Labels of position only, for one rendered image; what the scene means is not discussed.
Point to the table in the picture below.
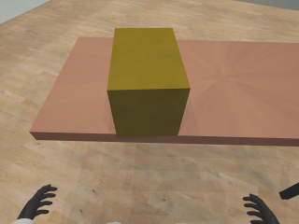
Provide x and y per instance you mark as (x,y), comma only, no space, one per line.
(243,93)

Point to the robot right hand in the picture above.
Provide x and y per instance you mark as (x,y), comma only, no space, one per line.
(264,213)

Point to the carton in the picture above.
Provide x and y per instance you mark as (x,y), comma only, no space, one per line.
(147,85)

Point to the robot left hand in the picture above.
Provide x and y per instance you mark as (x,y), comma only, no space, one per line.
(30,209)

